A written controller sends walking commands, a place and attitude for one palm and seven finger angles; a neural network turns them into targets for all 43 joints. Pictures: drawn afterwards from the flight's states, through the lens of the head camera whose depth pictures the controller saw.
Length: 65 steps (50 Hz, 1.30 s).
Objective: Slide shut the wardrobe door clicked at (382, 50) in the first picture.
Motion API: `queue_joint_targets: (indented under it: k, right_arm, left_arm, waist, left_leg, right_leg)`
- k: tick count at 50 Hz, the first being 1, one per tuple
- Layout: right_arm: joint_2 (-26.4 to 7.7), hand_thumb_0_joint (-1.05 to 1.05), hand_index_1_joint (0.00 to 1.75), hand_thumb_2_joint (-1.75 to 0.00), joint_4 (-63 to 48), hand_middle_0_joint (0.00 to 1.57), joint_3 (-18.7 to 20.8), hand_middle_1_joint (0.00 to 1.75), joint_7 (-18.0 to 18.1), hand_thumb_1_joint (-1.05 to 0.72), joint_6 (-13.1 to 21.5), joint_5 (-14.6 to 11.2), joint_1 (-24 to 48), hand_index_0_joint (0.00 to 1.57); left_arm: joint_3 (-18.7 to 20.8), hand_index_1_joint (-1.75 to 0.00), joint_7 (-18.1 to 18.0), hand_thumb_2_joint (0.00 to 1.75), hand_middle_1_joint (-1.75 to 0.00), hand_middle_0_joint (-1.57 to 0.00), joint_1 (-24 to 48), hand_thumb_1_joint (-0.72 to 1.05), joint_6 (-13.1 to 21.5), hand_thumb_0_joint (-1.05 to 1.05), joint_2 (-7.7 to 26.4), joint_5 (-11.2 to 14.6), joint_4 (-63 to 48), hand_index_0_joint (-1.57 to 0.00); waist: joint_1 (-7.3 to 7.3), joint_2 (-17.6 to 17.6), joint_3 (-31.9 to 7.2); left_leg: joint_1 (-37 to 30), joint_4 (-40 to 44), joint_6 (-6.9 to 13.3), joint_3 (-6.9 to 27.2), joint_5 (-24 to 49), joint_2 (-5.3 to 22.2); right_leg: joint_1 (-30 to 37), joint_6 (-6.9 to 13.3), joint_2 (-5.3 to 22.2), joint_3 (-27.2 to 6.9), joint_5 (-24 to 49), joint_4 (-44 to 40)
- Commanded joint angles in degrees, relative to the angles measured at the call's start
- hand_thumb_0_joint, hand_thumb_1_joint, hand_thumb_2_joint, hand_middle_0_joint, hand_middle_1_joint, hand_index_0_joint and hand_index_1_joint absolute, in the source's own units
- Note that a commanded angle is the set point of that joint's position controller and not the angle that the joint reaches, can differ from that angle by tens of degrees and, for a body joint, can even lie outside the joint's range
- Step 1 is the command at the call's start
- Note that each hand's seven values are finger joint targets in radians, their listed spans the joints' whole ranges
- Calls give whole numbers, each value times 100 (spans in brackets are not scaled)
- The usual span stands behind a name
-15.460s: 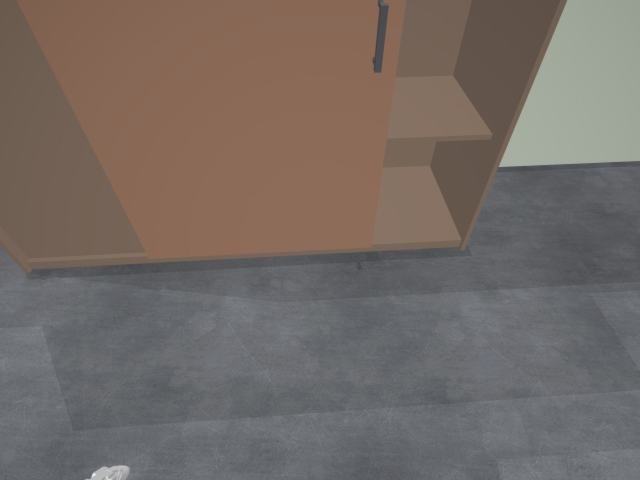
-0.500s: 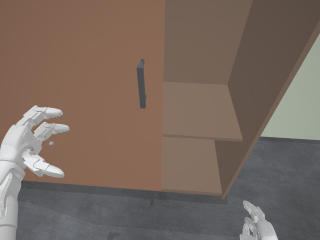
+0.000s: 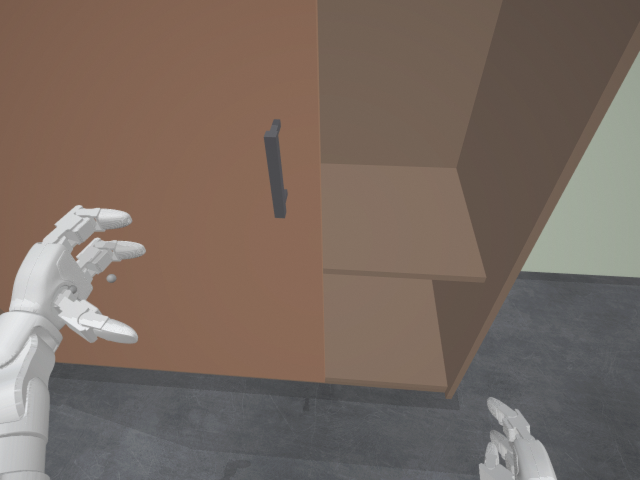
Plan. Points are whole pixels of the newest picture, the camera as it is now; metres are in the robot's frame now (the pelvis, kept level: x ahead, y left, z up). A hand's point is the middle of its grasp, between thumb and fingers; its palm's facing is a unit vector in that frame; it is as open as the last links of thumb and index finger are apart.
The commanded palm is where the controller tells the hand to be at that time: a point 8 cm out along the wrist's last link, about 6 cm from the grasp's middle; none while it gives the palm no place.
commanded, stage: move the hooked fingers beside the handle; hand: left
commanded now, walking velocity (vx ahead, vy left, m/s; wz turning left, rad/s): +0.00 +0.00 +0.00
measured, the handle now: (278, 170) +0.54 +0.12 +0.12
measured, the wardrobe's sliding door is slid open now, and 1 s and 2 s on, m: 0.38 0.38 0.38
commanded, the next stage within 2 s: none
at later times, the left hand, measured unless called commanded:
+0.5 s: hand (169, 236) +0.36 +0.23 +0.13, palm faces +0.02 -1.00 -0.04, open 14.0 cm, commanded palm +0.34 +0.28 +0.13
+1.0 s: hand (205, 208) +0.42 +0.20 +0.13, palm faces +0.02 -1.00 -0.02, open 14.0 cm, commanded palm +0.40 +0.25 +0.13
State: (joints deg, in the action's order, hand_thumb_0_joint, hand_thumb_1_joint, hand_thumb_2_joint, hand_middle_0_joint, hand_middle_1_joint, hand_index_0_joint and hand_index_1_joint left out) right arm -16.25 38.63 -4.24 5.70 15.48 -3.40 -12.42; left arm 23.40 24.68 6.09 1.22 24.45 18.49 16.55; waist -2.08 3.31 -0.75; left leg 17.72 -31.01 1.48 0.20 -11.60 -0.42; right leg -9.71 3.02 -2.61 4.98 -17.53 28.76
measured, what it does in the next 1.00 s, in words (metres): stands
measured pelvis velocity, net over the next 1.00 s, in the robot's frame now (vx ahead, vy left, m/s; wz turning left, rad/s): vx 0.02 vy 0.00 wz -0.03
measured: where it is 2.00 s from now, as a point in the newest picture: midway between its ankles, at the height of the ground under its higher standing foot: outside the picture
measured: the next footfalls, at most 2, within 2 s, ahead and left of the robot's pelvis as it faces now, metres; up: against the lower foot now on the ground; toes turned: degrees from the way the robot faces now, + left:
none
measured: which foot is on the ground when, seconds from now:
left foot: down 0.00-1.00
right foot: down 0.00-1.00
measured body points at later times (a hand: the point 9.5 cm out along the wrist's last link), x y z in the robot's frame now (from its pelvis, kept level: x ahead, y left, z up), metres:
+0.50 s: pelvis +0.01 +0.00 +0.00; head +0.02 -0.02 +0.45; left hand +0.36 +0.29 +0.14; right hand +0.14 -0.26 -0.09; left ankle +0.06 +0.10 -0.73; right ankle -0.02 -0.08 -0.73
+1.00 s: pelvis +0.02 +0.00 +0.00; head +0.03 -0.01 +0.45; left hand +0.42 +0.26 +0.14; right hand +0.13 -0.25 -0.11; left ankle +0.06 +0.10 -0.73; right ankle -0.02 -0.08 -0.73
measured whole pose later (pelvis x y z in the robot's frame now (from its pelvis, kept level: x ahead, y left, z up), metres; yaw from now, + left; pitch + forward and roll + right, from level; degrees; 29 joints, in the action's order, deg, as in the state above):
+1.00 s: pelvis +0.02 +0.00 +0.00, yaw -2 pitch +4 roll -1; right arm -16.0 38.7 -2.8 3.2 8.4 -2.9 -16.5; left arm 17.7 13.8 27.8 3.6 21.8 12.4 36.1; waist 2.4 2.1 -2.6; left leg 22.9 -33.4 1.8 -1.6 -14.1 -0.3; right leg -15.7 2.7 -2.4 3.1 -19.7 31.8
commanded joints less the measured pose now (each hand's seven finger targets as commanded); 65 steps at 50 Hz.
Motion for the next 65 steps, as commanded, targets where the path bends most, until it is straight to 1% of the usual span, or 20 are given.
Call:
queue_joint_targets:
  k: [1,6,17,20,22,24,27,31,32,35,37,41,45,46,49,52,54,58,62,65]
  right_arm:
    - [-718,0,30,-90,-793,20,302,30,111,-90,299,-14,514,20]
    - [-714,0,30,-90,-828,20,304,30,108,-90,254,-20,481,20]
    - [-747,0,30,-90,-893,20,382,30,-5,-90,129,10,239,20]
    - [-746,0,30,-90,-855,20,387,30,-9,-90,80,-6,168,20]
    - [-795,0,30,-90,-816,20,407,30,-15,-90,26,28,89,20]
    - [-758,0,30,-90,-797,20,404,30,-21,-90,-16,3,60,20]
    - [-763,0,30,-90,-830,20,423,30,-49,-90,-38,30,17,20]
    - [-755,0,30,-90,-781,20,429,30,-81,-90,-106,15,-34,20]
    - [-780,0,30,-90,-777,20,434,30,-89,-90,-141,34,-67,20]
    - [-744,0,30,-90,-806,20,434,30,-119,-90,-200,20,-91,20]
    - [-778,0,30,-90,-768,20,447,30,-122,-90,-247,44,-131,20]
    - [-757,0,30,-90,-725,20,441,30,-132,-90,-328,40,-194,20]
    - [-780,0,30,-90,-664,20,454,30,-152,-90,-425,60,-305,20]
    - [-761,0,30,-90,-676,20,448,30,-162,-90,-442,53,-303,20]
    - [-771,0,30,-90,-665,20,462,30,-190,-90,-488,55,-360,20]
    - [-827,0,30,-90,-588,20,470,30,-196,-90,-557,55,-460,20]
    - [-802,0,30,-90,-602,20,482,30,-231,-90,-574,60,-515,20]
    - [-833,0,30,-90,-512,20,498,30,-249,-90,-637,80,-657,20]
    - [-866,0,30,-90,-477,20,531,30,-306,-90,-681,129,-806,20]
    - [-862,0,30,-90,-455,20,550,30,-351,-90,-735,130,-895,20]
  left_arm:
    - [382,-120,-36,30,-120,-30,2084,-50,376,0,1549,113,-909,-30]
    - [261,-120,-127,30,-120,-30,2455,-50,375,0,1507,28,-679,-30]
    - [338,-120,-357,30,-120,-30,2582,-50,421,0,1546,-95,-415,-30]
    - [134,-120,-434,30,-120,-30,2911,-50,422,0,1362,-102,-385,-30]
    - [339,-120,-519,30,-120,-30,2858,-50,418,0,1610,-162,-241,-30]
    - [95,-120,-553,30,-120,-30,3248,-50,451,0,1402,-192,-299,-30]
    - [67,-120,-626,30,-120,-30,3237,-50,509,0,1377,-241,-358,-30]
    - [-4,-120,-691,30,-120,-30,3327,-50,476,0,1250,-240,-162,-30]
    - [130,-120,-734,30,-120,-30,3220,-50,436,0,1387,-277,14,-30]
    - [-182,-120,-779,30,-120,-30,3530,-50,417,0,1080,-314,-56,-30]
    - [-82,-120,-884,30,-120,-30,3660,-50,433,0,1229,-369,19,-30]
    - [-257,-120,-987,30,-120,-30,4049,-50,512,0,1034,-387,263,-30]
    - [-96,-120,-1072,30,-120,-30,4422,-50,586,0,1301,-479,554,-30]
    - [-234,-120,-1060,30,-120,-30,4449,-50,611,0,1178,-500,590,-30]
    - [-301,-120,-1086,30,-120,-30,4629,-50,671,0,1097,-502,770,-30]
    - [-247,-120,-1126,30,-120,-30,4862,-50,691,0,1203,-546,1248,-30]
    - [-409,-120,-1146,30,-120,-30,5041,-50,730,0,1032,-581,1260,-30]
    - [-422,-120,-1261,30,-120,-30,5562,-50,835,0,1104,-659,1612,-30]
    - [-270,-120,-1388,30,-120,-30,5721,-50,998,0,1260,-758,1730,-30]
    - [-284,-120,-1450,30,-120,-30,5788,-50,1029,0,1186,-774,1983,-30]
  waist:
    - [179,46,-888]
    - [163,196,-1065]
    - [135,-1,-1313]
    - [266,-35,-1281]
    - [222,-201,-1343]
    - [320,50,-1368]
    - [260,41,-1592]
    - [309,54,-1469]
    - [267,-171,-1432]
    - [337,135,-1528]
    - [358,-155,-1549]
    - [430,-98,-1540]
    - [443,2,-1719]
    - [461,103,-1746]
    - [506,8,-1744]
    - [561,-380,-1558]
    - [552,52,-1724]
    - [679,-105,-1748]
    - [606,42,-2119]
    - [664,-88,-2050]
  left_leg:
    - [-1045,319,177,289,199,42]
    - [-1062,277,177,267,310,25]
    - [-986,137,200,147,666,29]
    - [-986,148,191,173,597,41]
    - [-912,93,207,153,669,43]
    - [-987,109,186,168,676,37]
    - [-1133,57,186,181,918,46]
    - [-1079,62,168,185,951,51]
    - [-971,45,187,174,925,50]
    - [-1068,55,152,192,995,45]
    - [-1052,3,179,190,988,62]
    - [-1042,30,153,213,882,61]
    - [-1005,-48,158,175,962,43]
    - [-1059,-55,146,185,999,44]
    - [-1029,-88,157,185,981,48]
    - [-793,-117,184,170,842,54]
    - [-914,-125,148,176,895,40]
    - [-875,-180,154,205,844,61]
    - [-1030,-278,135,209,1193,62]
    - [-937,-289,133,199,1171,74]
  right_leg:
    - [-791,-212,204,-446,842,-639]
    - [-748,-194,233,-468,975,-565]
    - [-689,-214,196,-488,1450,-421]
    - [-812,-224,188,-463,1388,-396]
    - [-763,-239,182,-502,1496,-372]
    - [-804,-217,191,-473,1478,-335]
    - [-746,-191,163,-459,1652,-286]
    - [-826,-195,167,-451,1737,-262]
    - [-801,-197,151,-454,1721,-265]
    - [-852,-177,165,-424,1732,-210]
    - [-873,-195,143,-443,1727,-228]
    - [-942,-178,148,-433,1604,-205]
    - [-871,-177,160,-488,1758,-157]
    - [-905,-169,157,-486,1761,-141]
    - [-952,-173,143,-483,1756,-143]
    - [-1046,-193,127,-488,1684,-156]
    - [-1085,-167,139,-476,1676,-97]
    - [-1246,-177,114,-476,1569,-80]
    - [-1198,-150,85,-485,1814,41]
    - [-1235,-167,75,-472,1856,56]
